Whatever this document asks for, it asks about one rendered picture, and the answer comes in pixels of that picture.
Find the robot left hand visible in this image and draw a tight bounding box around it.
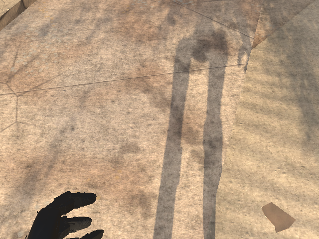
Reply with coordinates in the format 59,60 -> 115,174
25,191 -> 104,239

